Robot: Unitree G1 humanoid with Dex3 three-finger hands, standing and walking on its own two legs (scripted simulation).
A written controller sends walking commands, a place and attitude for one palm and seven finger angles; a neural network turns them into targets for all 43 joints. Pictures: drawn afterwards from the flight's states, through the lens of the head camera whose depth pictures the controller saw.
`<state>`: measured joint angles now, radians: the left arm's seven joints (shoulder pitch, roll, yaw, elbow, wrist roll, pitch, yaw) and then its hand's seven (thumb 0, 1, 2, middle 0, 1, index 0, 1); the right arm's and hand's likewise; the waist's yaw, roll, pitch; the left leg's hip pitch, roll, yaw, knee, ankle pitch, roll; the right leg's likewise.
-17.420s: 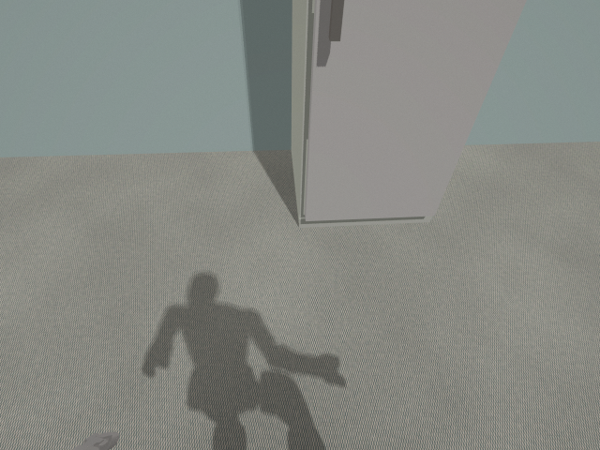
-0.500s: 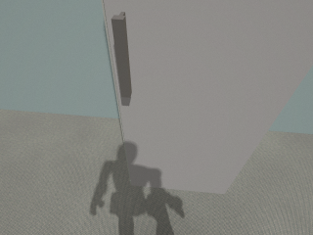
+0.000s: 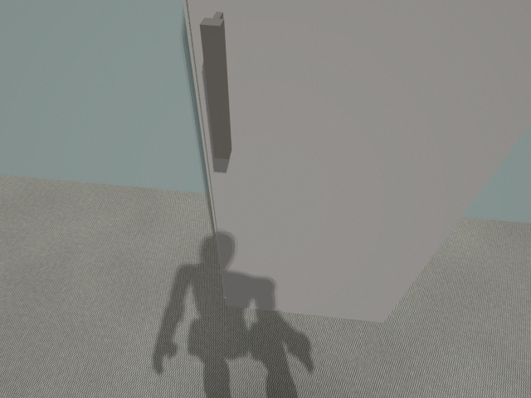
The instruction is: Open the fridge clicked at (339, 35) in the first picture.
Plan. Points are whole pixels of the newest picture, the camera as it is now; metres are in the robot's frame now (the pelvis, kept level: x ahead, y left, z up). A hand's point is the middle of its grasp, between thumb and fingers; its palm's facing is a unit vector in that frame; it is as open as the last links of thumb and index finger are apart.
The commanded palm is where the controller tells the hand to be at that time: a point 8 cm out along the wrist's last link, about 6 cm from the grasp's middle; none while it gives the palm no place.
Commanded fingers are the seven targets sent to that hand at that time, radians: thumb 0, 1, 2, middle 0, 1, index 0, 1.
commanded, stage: look again from close up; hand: left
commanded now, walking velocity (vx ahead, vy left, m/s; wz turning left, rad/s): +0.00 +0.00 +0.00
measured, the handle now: (221, 91) +0.53 +0.11 +0.21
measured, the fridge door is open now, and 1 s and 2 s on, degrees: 0 0 0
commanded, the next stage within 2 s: raise the hand to about handle height in 0.94 s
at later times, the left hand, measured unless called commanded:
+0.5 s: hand out of the picture +0.04 +0.21 -0.17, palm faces -0.02 -0.96 -0.27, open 7.4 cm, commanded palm none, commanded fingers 0.00 0.90 0.90 -0.20 -0.30 -0.20 -0.30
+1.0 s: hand out of the picture +0.07 +0.20 -0.16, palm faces -0.02 -0.96 -0.27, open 7.4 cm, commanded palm none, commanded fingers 0.00 0.90 0.90 -0.20 -0.30 -0.20 -0.30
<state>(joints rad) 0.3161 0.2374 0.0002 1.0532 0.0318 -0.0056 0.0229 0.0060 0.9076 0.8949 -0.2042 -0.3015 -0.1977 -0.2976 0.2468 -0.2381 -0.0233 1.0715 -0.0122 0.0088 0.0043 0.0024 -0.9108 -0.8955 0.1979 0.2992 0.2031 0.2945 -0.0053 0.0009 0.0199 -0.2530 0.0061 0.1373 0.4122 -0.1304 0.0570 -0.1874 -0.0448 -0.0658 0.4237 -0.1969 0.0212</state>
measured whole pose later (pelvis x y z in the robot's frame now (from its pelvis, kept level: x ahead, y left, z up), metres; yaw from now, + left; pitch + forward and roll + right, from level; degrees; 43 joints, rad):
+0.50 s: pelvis +0.02 +0.00 +0.00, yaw +0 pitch -2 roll +0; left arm 0.26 0.25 0.00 1.07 0.03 -0.01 0.02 0.01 0.91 0.89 -0.20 -0.30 -0.20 -0.30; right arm 0.20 -0.25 -0.02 1.09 -0.01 0.00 0.00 0.00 -0.91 -0.90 0.20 0.30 0.20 0.29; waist -0.01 0.00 0.03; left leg -0.21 0.00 0.14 0.37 -0.13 0.06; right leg -0.15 -0.05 -0.07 0.39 -0.20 0.03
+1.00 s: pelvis +0.04 -0.01 +0.01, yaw +0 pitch -2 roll +0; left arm 0.23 0.25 0.00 1.09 0.02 -0.01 0.02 0.01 0.91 0.89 -0.20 -0.30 -0.20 -0.30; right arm 0.18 -0.25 -0.01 1.11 -0.01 0.00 0.00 0.00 -0.91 -0.90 0.20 0.30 0.20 0.29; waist -0.01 0.00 0.04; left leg -0.17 0.00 0.13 0.33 -0.14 0.04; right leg -0.11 -0.04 -0.07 0.35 -0.21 0.02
